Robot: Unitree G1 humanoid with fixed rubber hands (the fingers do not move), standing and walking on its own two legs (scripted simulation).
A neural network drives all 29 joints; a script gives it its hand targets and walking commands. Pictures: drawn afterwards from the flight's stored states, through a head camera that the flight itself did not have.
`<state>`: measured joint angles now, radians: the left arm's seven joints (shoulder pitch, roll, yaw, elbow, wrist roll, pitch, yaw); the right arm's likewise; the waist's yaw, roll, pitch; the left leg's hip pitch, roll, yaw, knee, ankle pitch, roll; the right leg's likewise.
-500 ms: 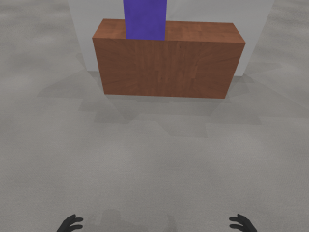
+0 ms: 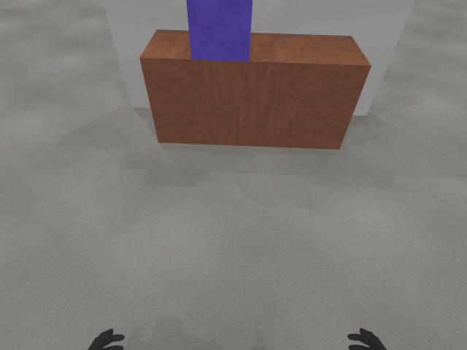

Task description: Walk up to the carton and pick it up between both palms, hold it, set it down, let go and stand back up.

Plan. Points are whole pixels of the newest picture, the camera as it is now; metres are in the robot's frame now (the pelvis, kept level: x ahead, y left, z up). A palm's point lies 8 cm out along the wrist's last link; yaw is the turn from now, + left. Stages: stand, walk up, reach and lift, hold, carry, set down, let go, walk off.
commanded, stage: stand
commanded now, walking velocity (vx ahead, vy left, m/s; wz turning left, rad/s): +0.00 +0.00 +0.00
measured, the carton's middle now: (221, 24) +1.63 +0.06 -0.04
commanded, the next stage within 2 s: walk up in 1.06 s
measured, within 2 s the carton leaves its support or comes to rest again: neither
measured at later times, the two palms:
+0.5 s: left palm out of the picture +0.12 +0.25 -0.09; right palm out of the picture +0.12 -0.25 -0.09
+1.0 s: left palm out of the picture +0.12 +0.25 -0.09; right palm out of the picture +0.12 -0.25 -0.09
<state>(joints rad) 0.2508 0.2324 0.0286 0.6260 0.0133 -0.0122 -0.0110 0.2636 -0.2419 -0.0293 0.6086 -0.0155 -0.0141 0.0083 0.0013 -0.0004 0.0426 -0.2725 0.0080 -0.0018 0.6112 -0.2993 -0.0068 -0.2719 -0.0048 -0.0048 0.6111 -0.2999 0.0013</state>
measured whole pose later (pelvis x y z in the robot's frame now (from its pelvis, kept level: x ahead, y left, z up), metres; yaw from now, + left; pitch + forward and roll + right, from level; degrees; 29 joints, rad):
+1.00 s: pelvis +0.00 +0.00 +0.00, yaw +0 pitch -2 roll +0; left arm 0.26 0.24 0.02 0.65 0.01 -0.01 -0.01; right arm 0.27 -0.25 -0.02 0.63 -0.01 -0.01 0.01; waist 0.00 0.00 0.04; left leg -0.26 0.01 0.00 0.59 -0.29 -0.01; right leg -0.26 -0.01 0.00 0.59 -0.29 0.00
